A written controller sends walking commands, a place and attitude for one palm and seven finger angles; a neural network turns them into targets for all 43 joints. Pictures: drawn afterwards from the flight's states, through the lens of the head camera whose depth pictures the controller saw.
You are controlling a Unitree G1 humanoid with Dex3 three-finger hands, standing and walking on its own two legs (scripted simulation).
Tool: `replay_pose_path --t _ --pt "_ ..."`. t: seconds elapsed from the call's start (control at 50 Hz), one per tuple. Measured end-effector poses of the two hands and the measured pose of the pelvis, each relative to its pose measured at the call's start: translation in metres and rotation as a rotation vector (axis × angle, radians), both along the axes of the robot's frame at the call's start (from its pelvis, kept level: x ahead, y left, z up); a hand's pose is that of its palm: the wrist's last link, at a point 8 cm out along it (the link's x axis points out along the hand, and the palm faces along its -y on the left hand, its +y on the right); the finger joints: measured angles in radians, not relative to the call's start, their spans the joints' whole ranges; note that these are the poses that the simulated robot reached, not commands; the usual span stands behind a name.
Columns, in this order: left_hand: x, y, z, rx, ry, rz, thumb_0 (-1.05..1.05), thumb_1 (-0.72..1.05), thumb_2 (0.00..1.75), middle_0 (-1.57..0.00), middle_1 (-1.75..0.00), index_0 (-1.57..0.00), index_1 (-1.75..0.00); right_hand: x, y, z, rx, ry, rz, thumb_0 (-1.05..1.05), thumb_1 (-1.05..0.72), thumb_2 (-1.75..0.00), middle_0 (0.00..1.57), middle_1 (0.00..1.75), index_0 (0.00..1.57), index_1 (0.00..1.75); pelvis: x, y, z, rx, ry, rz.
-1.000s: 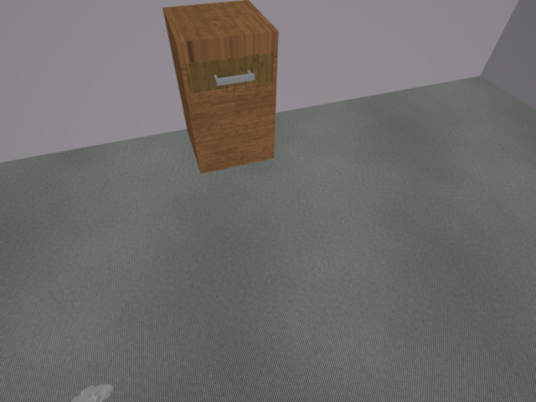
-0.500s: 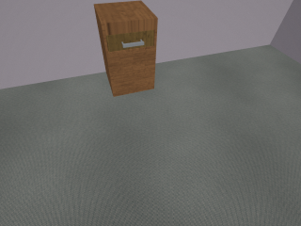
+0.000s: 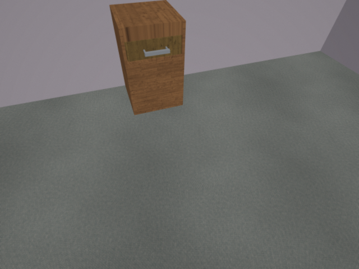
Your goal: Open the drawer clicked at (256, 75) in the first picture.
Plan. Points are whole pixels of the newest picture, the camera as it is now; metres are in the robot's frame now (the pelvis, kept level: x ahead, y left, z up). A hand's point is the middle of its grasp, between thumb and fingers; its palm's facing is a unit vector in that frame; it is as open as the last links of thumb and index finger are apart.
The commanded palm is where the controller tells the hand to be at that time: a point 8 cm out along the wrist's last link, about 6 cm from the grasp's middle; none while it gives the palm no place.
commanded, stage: look at it before walking up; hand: left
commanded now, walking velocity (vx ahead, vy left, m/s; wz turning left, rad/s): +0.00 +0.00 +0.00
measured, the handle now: (156, 51) +1.44 +0.24 -0.22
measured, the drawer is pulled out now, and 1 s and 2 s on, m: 0.00 0.00 0.00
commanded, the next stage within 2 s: walk to a spot facing it in 0.44 s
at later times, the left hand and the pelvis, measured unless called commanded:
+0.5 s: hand out of the picture +0.08 +0.25 -0.16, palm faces -0.02 -0.95 -0.33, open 7.4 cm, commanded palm none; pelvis +0.01 +0.00 +0.00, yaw +0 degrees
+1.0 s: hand out of the picture +0.11 +0.14 -0.18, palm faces -0.08 -0.97 -0.22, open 7.4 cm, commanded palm none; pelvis +0.09 -0.05 -0.02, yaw -10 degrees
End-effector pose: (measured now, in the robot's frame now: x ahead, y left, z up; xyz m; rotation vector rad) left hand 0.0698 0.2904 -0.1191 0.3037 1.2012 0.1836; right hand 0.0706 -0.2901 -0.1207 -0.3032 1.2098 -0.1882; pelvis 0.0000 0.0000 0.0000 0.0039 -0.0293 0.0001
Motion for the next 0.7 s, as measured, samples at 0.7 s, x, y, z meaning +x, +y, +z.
replay_pose_path --t 0.7 --pt "-0.004 -0.013 -0.012 -0.035 0.061 0.005 0.01 0.9 0.9 -0.2 -0.3 -0.2 -0.3 0.003 0.01 -0.007 0.024 0.003 -0.033 0.0 -0.9 -0.9 0.2 0.3 0.2 0.3 0.019 -0.001 -0.004 -0.002 0.004 -0.047"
